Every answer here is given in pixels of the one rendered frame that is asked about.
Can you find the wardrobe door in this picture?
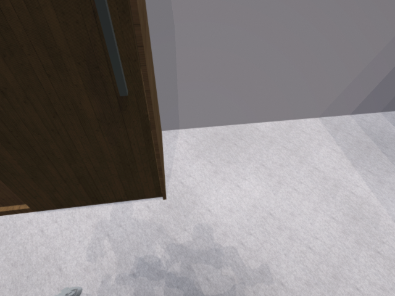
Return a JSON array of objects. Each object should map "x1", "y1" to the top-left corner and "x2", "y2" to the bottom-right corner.
[
  {"x1": 0, "y1": 180, "x2": 25, "y2": 207},
  {"x1": 0, "y1": 0, "x2": 162, "y2": 210}
]

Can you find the handle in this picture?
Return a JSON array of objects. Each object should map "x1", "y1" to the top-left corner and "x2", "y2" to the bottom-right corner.
[{"x1": 94, "y1": 0, "x2": 128, "y2": 96}]

